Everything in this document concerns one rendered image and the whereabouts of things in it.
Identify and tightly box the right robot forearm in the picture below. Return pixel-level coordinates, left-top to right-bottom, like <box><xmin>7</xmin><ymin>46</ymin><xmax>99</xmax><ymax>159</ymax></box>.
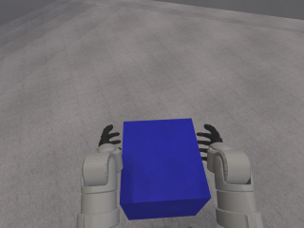
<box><xmin>207</xmin><ymin>142</ymin><xmax>264</xmax><ymax>228</ymax></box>

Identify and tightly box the carton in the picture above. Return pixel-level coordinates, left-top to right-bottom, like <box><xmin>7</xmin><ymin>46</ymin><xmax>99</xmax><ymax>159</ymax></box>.
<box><xmin>120</xmin><ymin>118</ymin><xmax>211</xmax><ymax>220</ymax></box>

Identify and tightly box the robot left hand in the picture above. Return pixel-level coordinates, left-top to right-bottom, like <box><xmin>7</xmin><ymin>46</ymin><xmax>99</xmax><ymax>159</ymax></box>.
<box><xmin>98</xmin><ymin>124</ymin><xmax>122</xmax><ymax>150</ymax></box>

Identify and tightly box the left robot forearm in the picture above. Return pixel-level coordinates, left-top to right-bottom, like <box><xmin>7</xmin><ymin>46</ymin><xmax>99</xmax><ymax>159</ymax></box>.
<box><xmin>76</xmin><ymin>143</ymin><xmax>124</xmax><ymax>228</ymax></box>

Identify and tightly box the robot right hand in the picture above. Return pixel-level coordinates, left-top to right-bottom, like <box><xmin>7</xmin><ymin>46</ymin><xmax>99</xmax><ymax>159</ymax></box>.
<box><xmin>197</xmin><ymin>124</ymin><xmax>223</xmax><ymax>162</ymax></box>

